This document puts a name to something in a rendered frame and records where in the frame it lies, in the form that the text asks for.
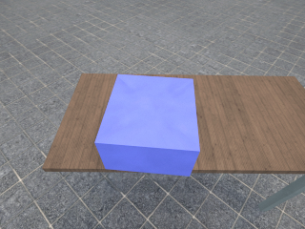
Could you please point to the carton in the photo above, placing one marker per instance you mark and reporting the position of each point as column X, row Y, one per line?
column 150, row 126

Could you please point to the table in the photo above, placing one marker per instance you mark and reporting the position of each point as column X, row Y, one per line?
column 247, row 124

